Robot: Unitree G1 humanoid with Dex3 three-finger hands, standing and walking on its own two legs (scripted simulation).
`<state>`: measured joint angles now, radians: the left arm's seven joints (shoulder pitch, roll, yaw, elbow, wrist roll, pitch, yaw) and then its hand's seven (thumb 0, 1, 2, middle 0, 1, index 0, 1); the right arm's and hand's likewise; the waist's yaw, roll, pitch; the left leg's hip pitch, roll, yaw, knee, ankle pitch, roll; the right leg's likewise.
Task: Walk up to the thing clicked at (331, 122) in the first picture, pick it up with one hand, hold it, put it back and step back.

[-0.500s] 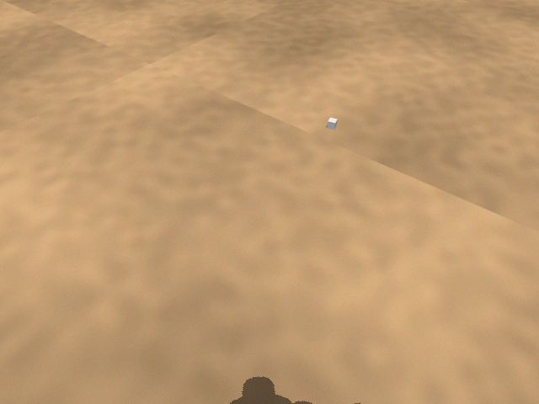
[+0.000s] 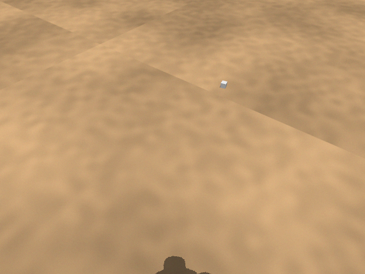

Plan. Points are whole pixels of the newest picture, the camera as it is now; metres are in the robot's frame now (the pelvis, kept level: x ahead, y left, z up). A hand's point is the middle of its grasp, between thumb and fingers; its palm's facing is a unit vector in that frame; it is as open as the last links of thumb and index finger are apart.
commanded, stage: stand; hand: left
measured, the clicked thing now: (223, 84) +1.84 -0.44 -0.76
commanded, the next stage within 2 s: walk up in 0.62 s
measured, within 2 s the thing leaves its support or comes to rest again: neither
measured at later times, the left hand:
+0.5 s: hand out of the picture +0.07 +0.25 -0.16, palm faces -0.02 -0.94 -0.35, open 7.4 cm
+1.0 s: hand (96, 234) +0.26 +0.24 -0.13, palm faces -0.24 -0.81 -0.54, open 7.4 cm
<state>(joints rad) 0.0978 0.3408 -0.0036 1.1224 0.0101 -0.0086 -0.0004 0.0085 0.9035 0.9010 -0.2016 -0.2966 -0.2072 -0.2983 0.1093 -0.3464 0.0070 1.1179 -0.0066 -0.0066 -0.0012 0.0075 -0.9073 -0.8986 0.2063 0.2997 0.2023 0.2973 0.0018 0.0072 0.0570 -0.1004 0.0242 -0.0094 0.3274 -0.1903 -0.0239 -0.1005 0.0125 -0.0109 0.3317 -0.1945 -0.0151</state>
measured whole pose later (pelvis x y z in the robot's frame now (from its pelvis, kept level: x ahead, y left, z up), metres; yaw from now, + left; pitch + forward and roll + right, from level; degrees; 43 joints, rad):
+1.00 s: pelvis +0.09 -0.05 -0.05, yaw -19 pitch -2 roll +0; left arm 0.24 0.49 0.10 0.96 0.01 -0.06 -0.07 0.01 0.90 0.90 -0.20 -0.30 -0.21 -0.30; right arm 0.16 -0.52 -0.11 0.92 -0.05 -0.01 0.11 0.01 -0.91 -0.90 0.21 0.30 0.20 0.30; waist 0.02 0.12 -0.01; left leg -0.16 0.14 0.11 0.92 -0.57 0.01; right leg -0.43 -0.09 -0.10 0.82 -0.36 0.00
